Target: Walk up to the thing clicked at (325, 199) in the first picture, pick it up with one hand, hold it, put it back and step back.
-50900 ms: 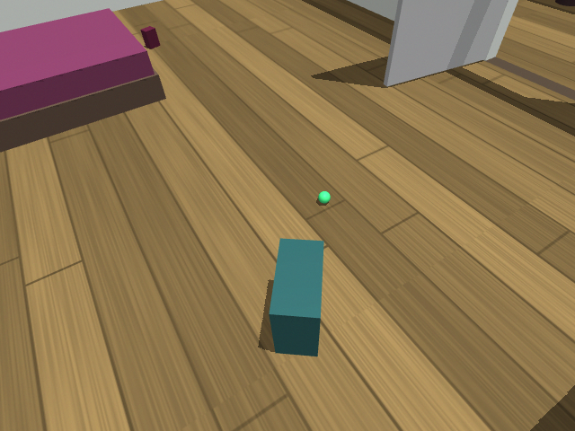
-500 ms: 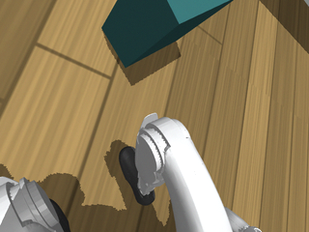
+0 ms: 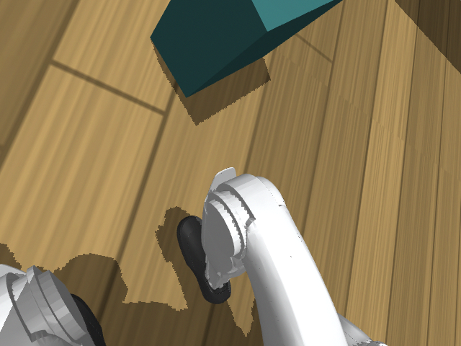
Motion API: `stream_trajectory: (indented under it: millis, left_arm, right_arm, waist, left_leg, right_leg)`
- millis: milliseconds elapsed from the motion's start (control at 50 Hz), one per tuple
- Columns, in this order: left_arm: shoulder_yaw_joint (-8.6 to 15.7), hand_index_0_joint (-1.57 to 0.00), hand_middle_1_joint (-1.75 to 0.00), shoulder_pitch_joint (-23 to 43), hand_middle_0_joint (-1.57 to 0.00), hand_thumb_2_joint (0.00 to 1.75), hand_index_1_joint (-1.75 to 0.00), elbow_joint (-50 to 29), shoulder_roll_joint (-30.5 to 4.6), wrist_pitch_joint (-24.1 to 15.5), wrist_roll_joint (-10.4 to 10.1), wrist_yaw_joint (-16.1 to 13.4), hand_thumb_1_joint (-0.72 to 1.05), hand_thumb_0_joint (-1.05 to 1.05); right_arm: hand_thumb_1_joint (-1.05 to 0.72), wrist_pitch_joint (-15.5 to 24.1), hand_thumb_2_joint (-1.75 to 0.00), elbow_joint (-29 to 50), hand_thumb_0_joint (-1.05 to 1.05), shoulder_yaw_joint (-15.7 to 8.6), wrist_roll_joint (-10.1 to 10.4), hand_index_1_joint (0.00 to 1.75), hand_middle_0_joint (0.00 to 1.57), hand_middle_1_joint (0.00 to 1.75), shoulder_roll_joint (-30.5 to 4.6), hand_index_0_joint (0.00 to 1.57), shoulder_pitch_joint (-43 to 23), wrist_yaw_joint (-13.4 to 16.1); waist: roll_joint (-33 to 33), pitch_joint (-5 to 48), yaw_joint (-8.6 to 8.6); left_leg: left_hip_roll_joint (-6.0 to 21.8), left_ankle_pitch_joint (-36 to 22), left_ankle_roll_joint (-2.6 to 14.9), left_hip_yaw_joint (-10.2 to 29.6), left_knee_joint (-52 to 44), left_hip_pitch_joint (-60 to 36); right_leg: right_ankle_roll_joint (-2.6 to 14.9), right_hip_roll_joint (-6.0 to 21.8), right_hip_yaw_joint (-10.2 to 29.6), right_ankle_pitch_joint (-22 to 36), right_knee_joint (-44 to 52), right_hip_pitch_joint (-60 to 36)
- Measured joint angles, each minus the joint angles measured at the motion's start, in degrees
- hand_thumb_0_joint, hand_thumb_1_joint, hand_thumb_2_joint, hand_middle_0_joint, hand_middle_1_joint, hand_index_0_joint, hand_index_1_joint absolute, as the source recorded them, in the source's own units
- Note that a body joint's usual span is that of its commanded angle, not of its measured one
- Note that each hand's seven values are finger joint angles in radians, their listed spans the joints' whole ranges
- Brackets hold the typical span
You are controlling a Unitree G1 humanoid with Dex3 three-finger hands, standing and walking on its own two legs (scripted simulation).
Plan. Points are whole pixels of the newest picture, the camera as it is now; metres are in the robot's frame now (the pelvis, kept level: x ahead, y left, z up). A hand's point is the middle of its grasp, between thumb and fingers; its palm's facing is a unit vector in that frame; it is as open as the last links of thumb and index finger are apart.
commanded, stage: close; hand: left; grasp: from above
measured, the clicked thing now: out of the picture +0.48 +0.33 -0.28
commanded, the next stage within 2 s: settle in 0.48 s
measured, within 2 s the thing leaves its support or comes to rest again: leaves its support in 0.86 s
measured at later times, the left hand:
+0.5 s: hand out of the picture +0.47 +0.33 -0.26, palm faces -0.44 -0.16 -0.89, open 7.8 cm
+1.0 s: hand out of the picture +0.48 +0.35 -0.24, palm faces -0.41 -0.15 -0.90, open 7.7 cm
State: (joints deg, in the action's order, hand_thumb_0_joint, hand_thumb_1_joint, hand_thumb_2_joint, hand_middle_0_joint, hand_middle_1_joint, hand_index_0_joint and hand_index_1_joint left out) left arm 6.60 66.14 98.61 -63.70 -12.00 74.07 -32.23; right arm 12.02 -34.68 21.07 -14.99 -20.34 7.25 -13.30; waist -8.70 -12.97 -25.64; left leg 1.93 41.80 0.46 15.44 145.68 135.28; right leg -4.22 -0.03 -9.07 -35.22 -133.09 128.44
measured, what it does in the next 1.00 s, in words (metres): stands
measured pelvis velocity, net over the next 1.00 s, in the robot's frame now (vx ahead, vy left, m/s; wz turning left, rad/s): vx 0.00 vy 0.00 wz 0.01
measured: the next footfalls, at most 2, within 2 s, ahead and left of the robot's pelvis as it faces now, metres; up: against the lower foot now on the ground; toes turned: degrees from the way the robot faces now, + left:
none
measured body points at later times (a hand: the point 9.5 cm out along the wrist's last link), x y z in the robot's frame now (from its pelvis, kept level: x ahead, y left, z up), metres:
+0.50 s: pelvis +0.00 +0.00 +0.00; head +0.30 +0.13 +0.31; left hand +0.49 +0.33 -0.21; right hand +0.03 -0.24 -0.05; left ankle +0.06 +0.12 -0.27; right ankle +0.13 -0.13 -0.27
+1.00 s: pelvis +0.00 +0.00 +0.00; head +0.29 +0.13 +0.32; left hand +0.50 +0.35 -0.18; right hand +0.03 -0.25 -0.05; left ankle +0.06 +0.12 -0.27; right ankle +0.13 -0.13 -0.27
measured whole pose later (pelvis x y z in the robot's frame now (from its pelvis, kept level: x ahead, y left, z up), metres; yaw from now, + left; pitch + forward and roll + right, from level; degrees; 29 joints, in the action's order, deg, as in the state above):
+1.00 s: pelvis +0.00 +0.00 +0.00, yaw +1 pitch +31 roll -16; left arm 9.6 62.7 89.7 -60.5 -9.5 73.9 -26.5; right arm 9.8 -35.2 16.8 -13.7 -20.3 9.9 -13.4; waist -6.0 -9.4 -23.6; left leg 1.4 41.5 0.4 14.7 144.8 136.2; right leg -3.6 0.6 -8.6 -35.7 -132.8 129.4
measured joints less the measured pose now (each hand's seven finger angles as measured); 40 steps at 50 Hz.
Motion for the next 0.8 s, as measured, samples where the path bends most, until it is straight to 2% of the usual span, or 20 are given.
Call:
stream_trajectory:
  millis: [120,320,520,600,800]
  left_arm:
    - [0.1,-0.6,-0.77,0.14,-0.55,0.53,-0.71,0.53,-0.32,0.38,0.4,-0.27,0.2,0.0]
    - [-0.68,-0.69,-0.73,0.36,-0.65,0.47,-0.66,1.1,-0.41,0.47,-0.84,-0.4,0.34,0.0]
    - [-0.64,-0.75,-0.67,0.27,-0.7,0.38,-0.59,0.28,-0.25,0.44,-0.44,0.04,0.35,0.0]
    - [-1.36,-0.77,-0.65,0.55,-0.73,0.36,-0.56,0.68,-0.3,0.66,-0.82,-0.19,0.34,0.0]
    - [0.59,-0.83,-0.58,-0.15,-0.79,0.33,-0.5,-1.88,0.29,1.34,-0.03,2.07,0.32,0.0]
  right_arm:
    - [-0.9,0.16,-0.9,0.27,0.0,-0.34,-0.02,0.29,0.2,0.3,-0.03,0.2,-0.01,0.12]
    - [-0.9,0.16,-0.9,-0.05,0.0,-0.15,0.06,0.29,0.2,0.3,-0.33,0.19,-0.39,0.17]
    - [-0.9,-0.03,-0.9,-0.07,0.0,-0.08,0.16,0.29,0.2,0.3,0.02,0.19,-0.28,0.34]
    - [-0.9,0.02,-0.9,0.0,0.0,0.07,0.15,0.29,0.2,0.3,0.0,0.19,-0.45,0.3]
    - [-0.91,-0.55,-0.9,0.02,0.0,-0.62,0.43,0.29,0.2,0.3,0.18,0.2,0.62,0.51]
  waist:
    - [-0.03,-0.05,-0.16]
    - [0.09,-0.22,-0.14]
    - [0.05,-0.1,0.07]
    - [0.06,-0.15,-0.13]
    - [0.49,0.77,0.18]
  left_leg:
    - [0.08,-0.05,0.01,-0.12,-0.11,-0.07]
    - [0.06,-0.17,0.11,-0.05,-0.14,-0.09]
    - [0.02,-0.19,0.12,-0.03,-0.15,-0.09]
    - [0.0,-0.18,0.26,-0.13,-0.16,-0.15]
    - [-0.05,-0.35,0.24,-0.35,-0.53,0.38]
  right_leg:
    - [-0.04,-0.04,0.1,0.1,0.04,0.03]
    - [-0.18,-0.07,0.04,0.21,0.18,-0.09]
    - [-0.1,-0.06,0.0,0.22,0.24,-0.15]
    - [-0.26,-0.04,0.08,0.17,0.26,-0.27]
    - [0.11,0.07,0.17,0.2,0.5,0.24]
